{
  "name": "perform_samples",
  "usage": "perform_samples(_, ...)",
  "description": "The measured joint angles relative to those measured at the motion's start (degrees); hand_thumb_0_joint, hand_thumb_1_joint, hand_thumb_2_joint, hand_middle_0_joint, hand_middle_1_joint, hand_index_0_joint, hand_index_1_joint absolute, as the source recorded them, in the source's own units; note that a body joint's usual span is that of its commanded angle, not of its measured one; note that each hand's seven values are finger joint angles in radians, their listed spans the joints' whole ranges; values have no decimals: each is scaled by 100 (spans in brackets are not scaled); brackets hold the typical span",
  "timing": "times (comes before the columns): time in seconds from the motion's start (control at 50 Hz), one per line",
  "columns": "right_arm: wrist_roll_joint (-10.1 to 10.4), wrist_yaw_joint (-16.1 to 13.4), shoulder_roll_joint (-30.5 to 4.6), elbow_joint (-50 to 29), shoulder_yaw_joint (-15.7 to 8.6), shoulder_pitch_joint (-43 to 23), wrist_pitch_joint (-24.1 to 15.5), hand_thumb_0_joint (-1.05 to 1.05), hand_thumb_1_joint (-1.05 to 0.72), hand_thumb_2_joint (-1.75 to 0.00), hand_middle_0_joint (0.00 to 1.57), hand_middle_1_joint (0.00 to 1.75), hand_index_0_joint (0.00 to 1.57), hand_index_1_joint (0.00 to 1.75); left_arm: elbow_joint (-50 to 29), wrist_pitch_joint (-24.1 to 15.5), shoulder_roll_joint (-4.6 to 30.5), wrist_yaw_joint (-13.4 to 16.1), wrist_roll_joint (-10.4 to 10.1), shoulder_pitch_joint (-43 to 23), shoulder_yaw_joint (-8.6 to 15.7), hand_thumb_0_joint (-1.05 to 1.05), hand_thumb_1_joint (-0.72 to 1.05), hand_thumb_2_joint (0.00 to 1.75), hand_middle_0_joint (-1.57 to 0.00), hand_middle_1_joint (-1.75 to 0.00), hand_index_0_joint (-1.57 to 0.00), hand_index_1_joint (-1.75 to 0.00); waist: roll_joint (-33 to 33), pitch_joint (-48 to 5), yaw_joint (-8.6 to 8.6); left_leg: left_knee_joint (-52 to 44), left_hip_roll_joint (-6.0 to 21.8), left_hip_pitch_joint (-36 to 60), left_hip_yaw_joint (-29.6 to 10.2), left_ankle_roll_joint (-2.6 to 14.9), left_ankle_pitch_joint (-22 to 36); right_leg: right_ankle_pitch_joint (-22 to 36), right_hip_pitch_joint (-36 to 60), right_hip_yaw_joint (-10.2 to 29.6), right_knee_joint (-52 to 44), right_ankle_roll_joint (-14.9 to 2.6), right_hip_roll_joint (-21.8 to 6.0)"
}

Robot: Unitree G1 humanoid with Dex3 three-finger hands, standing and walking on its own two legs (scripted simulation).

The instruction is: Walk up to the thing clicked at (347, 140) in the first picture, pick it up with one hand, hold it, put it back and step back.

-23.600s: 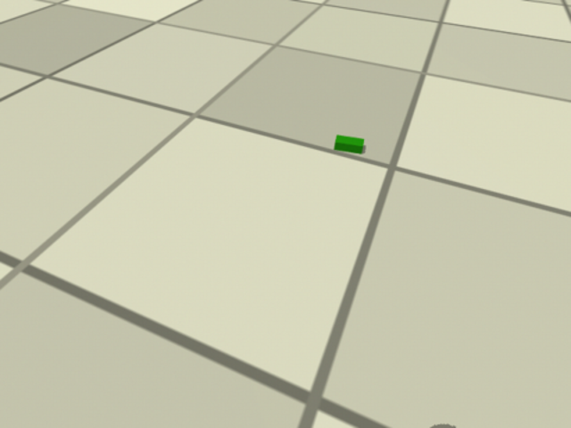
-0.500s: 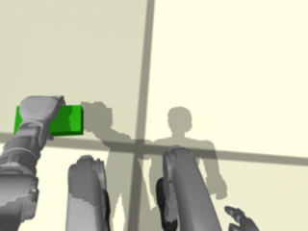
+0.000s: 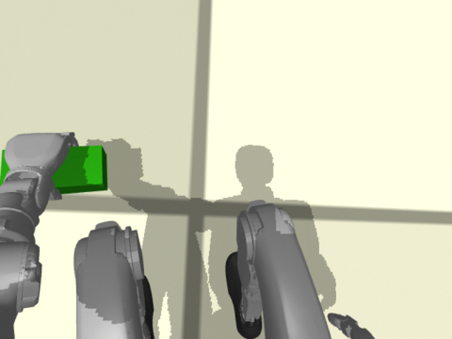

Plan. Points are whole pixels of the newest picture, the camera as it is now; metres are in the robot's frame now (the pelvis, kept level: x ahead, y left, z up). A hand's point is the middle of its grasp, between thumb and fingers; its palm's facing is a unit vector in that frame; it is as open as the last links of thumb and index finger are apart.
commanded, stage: crouch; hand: left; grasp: from above
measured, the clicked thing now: (58, 171) +0.44 +0.26 -0.20
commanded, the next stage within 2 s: lower in 0.04 s
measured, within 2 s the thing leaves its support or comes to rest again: neither
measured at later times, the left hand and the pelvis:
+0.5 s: hand (60, 174) +0.44 +0.27 -0.23, palm faces -0.48 -0.03 -0.88, open 10.7 cm; pelvis +0.00 +0.00 -0.04, yaw -2 degrees
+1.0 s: hand (70, 174) +0.45 +0.26 -0.28, palm faces -0.48 -0.05 -0.88, open 10.7 cm; pelvis +0.01 +0.00 -0.07, yaw -4 degrees
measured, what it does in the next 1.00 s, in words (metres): lowers itself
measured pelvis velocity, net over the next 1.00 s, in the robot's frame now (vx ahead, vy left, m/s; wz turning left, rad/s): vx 0.01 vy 0.00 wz -0.07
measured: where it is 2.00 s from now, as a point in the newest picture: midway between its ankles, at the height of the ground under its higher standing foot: (195, 321)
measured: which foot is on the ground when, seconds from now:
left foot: down 0.00-1.00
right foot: down 0.00-1.00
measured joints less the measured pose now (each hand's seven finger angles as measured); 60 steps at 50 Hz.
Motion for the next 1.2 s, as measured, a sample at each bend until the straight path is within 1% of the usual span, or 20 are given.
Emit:
perform_samples(0.2,-23,29,-23,15,84,-80,-42,1,-92,-90,20,30,21,30,161,43,84,50,4,-112,-42,0,-14,61,-64,-65,-66,-62,-46,78,-33,268,-17,-196,-35,-2,-20,-19,-179,-9,249,12,8)
perform_samples(0.32,-59,62,-55,16,180,-130,-70,0,-92,-90,20,30,21,30,392,-27,197,68,44,-232,-26,0,-15,61,-65,-64,-67,-61,-75,178,-83,429,-37,-306,-90,-20,-31,-30,-270,-46,390,7,8)
perform_samples(0.36,-82,84,-65,22,214,-147,-82,0,-91,-90,20,30,21,30,449,-70,250,92,72,-252,6,0,-15,61,-65,-64,-67,-61,-95,237,-105,500,-39,-338,-119,-31,-40,-31,-298,-65,450,7,14)
perform_samples(0.4,-115,111,-74,25,236,-158,-96,0,-91,-90,20,30,21,30,438,-126,306,115,101,-229,101,0,-15,61,-65,-64,-67,-61,-111,301,-131,576,-43,-371,-152,-41,-48,-32,-325,-88,512,6,20)
perform_samples(0.52,-217,173,-99,58,288,-166,-102,0,-91,-89,20,30,21,30,518,-217,453,290,165,-215,231,0,-14,61,-64,-65,-66,-62,-171,436,-197,808,-46,-508,-243,-68,-67,-15,-456,-148,700,4,49)
perform_samples(0.62,-279,210,-106,87,328,-184,-126,0,-91,-89,20,30,21,30,625,-180,507,418,175,-188,268,0,-13,60,-64,-65,-65,-62,-201,504,-247,953,-36,-593,-290,-75,-104,-19,-541,-175,811,11,77)
perform_samples(0.7,-334,248,-106,98,370,-216,-159,0,-91,-89,20,30,21,30,622,-195,550,501,220,-136,390,0,-13,60,-64,-65,-65,-62,-214,561,-283,1047,-36,-629,-328,-78,-143,-42,-569,-199,880,22,89)
perform_samples(0.8,-423,318,-118,97,476,-274,-222,0,-90,-89,20,30,21,30,852,-209,673,618,246,-247,429,0,-13,60,-64,-65,-65,-62,-269,639,-342,1169,-44,-674,-391,-93,-175,-52,-602,-243,967,24,102)
perform_samples(0.9,-524,397,-145,48,566,-335,-302,0,-90,-89,20,30,21,30,1006,-241,832,729,311,-284,560,0,-13,60,-63,-65,-65,-62,-321,745,-411,1306,-50,-702,-475,-109,-205,-51,-613,-303,1052,33,123)
perform_samples(0.98,-609,471,-186,29,657,-369,-389,0,-90,-89,20,30,21,30,1180,-236,935,793,330,-340,529,0,-13,60,-63,-65,-65,-62,-366,824,-464,1406,-62,-710,-529,-118,-222,-53,-606,-339,1121,40,131)
perform_samples(1.08,-684,541,-225,11,745,-392,-474,0,-90,-89,20,30,21,30,1259,-274,1048,885,349,-294,632,0,-12,60,-63,-65,-65,-62,-411,921,-511,1506,-59,-707,-610,-120,-245,-38,-583,-398,1159,58,159)
perform_samples(1.12,-710,568,-242,8,781,-386,-501,0,-90,-89,20,30,21,30,1292,-273,1075,922,348,-294,590,0,-12,60,-63,-65,-65,-62,-429,939,-524,1529,-59,-716,-627,-113,-248,-34,-582,-411,1164,66,165)
perform_samples(1.16,-718,592,-253,36,815,-385,-540,0,-90,-89,20,30,21,30,1345,-266,1084,956,328,-317,492,0,-12,60,-63,-65,-64,-62,-441,951,-533,1543,-63,-729,-641,-107,-250,-35,-579,-421,1163,74,167)
perform_samples(1.2,-743,627,-268,34,869,-386,-587,0,-90,-89,20,30,20,30,1393,-289,1123,979,380,-338,498,0,-12,60,-63,-65,-64,-62,-467,983,-559,1561,-64,-721,-654,-102,-258,-40,-561,-431,1167,81,171)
